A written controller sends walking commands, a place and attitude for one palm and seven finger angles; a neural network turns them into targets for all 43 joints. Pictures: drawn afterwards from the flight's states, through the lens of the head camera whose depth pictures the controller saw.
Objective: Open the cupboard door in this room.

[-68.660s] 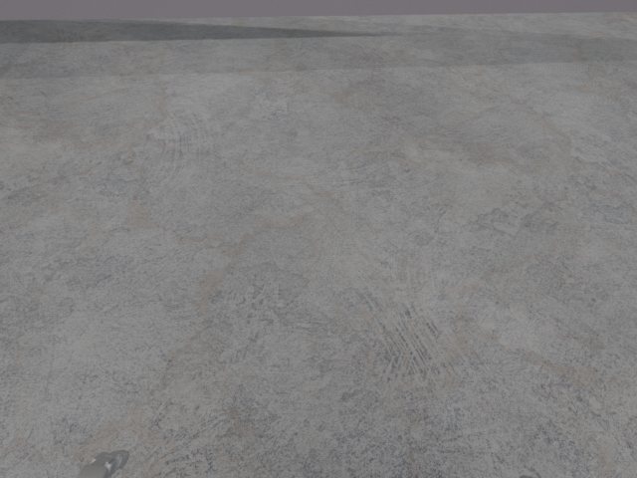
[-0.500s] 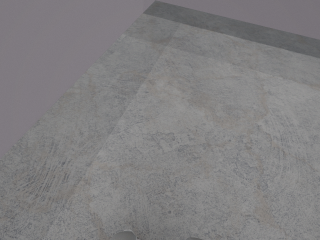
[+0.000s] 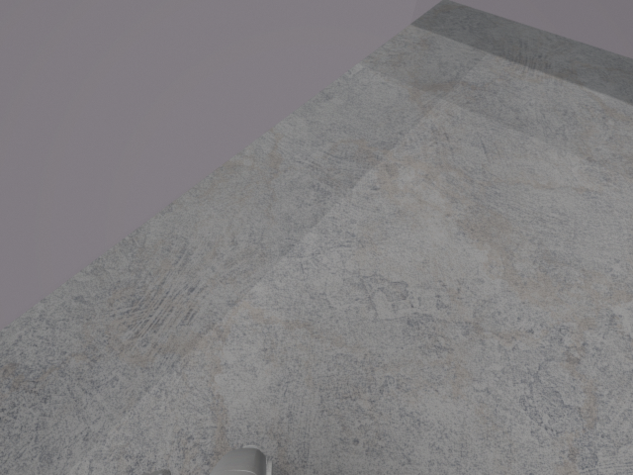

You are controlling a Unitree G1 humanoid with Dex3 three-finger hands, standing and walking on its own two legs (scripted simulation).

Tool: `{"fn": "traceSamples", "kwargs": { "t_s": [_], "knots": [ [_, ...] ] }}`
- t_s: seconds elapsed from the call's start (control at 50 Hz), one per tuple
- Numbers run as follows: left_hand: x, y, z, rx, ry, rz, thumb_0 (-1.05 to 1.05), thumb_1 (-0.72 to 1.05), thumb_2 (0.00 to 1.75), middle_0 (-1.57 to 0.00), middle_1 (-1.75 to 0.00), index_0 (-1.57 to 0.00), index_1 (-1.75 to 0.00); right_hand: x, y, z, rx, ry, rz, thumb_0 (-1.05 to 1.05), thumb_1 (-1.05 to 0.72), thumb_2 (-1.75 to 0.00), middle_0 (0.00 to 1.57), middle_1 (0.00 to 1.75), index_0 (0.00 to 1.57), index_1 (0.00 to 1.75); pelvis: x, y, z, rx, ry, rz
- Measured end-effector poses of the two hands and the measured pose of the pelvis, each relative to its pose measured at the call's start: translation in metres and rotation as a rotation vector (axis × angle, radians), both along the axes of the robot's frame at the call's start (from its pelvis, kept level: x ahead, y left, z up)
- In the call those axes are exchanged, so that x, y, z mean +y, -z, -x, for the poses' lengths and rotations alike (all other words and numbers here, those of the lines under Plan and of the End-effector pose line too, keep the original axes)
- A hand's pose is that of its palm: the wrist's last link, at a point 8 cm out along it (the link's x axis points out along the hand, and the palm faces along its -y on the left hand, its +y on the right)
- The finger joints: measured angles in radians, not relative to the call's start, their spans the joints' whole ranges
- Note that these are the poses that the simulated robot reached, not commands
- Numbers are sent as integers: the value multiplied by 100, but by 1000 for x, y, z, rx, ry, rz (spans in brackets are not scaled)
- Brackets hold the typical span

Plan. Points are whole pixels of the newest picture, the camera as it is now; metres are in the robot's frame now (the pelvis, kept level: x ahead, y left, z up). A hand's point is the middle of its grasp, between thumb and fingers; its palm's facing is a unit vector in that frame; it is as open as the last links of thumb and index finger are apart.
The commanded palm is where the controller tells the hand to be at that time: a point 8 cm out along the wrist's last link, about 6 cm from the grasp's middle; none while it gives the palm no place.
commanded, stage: turn to face it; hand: left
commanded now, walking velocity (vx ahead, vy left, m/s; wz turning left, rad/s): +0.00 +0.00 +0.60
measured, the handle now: out of the picture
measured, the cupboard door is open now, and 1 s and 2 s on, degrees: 47 47 47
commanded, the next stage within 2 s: none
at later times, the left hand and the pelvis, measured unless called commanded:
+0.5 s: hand out of the picture +0.07 +0.20 -0.16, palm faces +0.30 -0.90 -0.31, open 7.4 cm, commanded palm none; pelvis +0.04 -0.04 -0.02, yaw +18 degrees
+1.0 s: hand out of the picture +0.02 +0.19 -0.17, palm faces +0.58 -0.77 -0.26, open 7.4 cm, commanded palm none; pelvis +0.07 -0.04 -0.01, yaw +36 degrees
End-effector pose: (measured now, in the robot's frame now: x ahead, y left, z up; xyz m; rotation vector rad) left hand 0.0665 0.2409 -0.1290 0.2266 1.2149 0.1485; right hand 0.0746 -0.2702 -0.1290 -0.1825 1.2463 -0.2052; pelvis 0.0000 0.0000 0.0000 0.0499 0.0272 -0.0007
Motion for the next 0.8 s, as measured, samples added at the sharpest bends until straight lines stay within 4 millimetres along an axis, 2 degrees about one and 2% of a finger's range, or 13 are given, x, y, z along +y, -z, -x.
{"fn": "traceSamples", "kwargs": {
  "t_s": [0.06,0.12,0.16,0.22,0.28,0.36,0.42,0.48,0.56,0.68,0.8],
  "knots": [
    [4,10,20,34,-58,20,0,91,90,-20,-30,-20,-30,8,-1,-33,-26,-79,11,1,-91,-90,20,30,19,30,2,4,-4,-2,-44,7],
    [15,27,39,66,-123,36,0,91,90,-20,-30,-20,-30,21,2,-66,-84,-154,30,1,-91,-90,20,30,19,30,10,17,-10,-2,-85,28],
    [22,34,47,95,-155,29,0,91,90,-20,-30,-20,-30,30,1,-80,-112,-188,33,1,-91,-90,20,30,19,30,9,20,-10,-7,-106,24],
    [29,30,46,96,-192,12,1,91,90,-20,-30,-20,-30,36,-4,-87,-118,-223,34,1,-91,-90,20,30,19,30,5,16,-12,-10,-136,37],
    [30,20,36,48,-219,2,1,91,90,-20,-29,-20,-30,36,-5,-88,-91,-250,30,1,-91,-90,20,30,20,30,-1,11,-14,-11,-172,53],
    [24,7,20,-24,-244,-23,1,91,90,-20,-29,-20,-30,27,3,-92,-51,-278,8,1,-91,-90,21,30,20,30,-14,9,-21,-10,-219,61],
    [14,2,13,-69,-262,-54,0,91,90,-20,-29,-20,-30,15,16,-100,-32,-291,-13,1,-91,-90,21,30,20,30,-30,16,-29,-5,-257,49],
    [1,-1,18,-79,-290,-77,0,91,90,-20,-29,-20,-30,4,25,-112,-12,-309,-21,1,-91,-90,21,30,20,30,-40,18,-34,-7,-300,40],
    [-19,-6,32,-42,-346,-55,0,91,90,-20,-30,-20,-30,3,16,-130,5,-351,-22,1,-91,-90,20,30,20,30,-43,8,-42,-8,-356,24],
    [-37,5,57,-4,-438,12,0,91,90,-20,-30,-20,-30,28,3,-163,-8,-460,-19,1,-91,-90,20,30,19,30,-41,3,-50,-5,-442,10],
    [-29,35,93,43,-557,53,0,91,90,-20,-30,-20,-30,69,5,-196,-85,-588,4,1,-91,-90,20,30,19,30,-28,21,-51,-12,-522,31]
  ]
}}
